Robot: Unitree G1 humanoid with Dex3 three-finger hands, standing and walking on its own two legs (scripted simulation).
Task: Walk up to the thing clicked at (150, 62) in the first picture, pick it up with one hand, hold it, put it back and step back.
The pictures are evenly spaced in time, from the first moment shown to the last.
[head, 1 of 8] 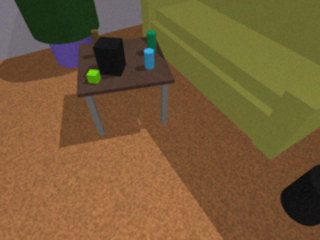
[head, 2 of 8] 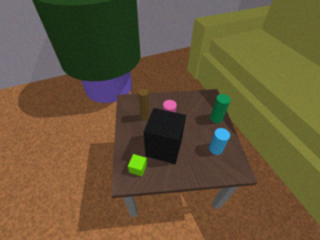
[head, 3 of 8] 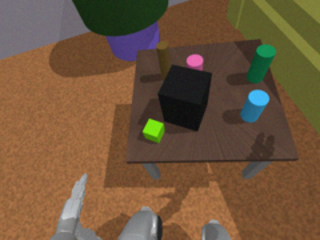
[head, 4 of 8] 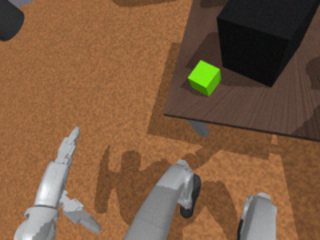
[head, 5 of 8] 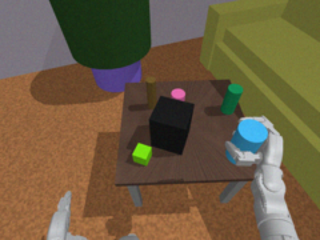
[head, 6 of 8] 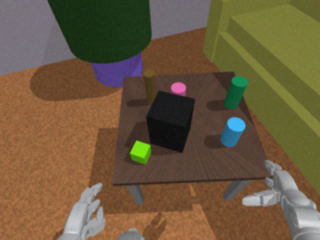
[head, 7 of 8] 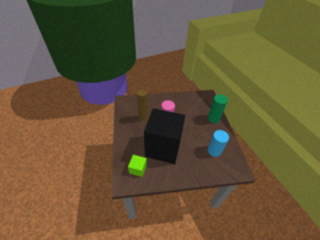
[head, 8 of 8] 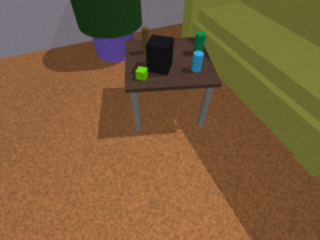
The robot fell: no
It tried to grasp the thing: yes
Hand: right
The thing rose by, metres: 0.27
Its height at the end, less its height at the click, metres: +0.00
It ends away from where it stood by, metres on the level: 0.01
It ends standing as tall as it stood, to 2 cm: yes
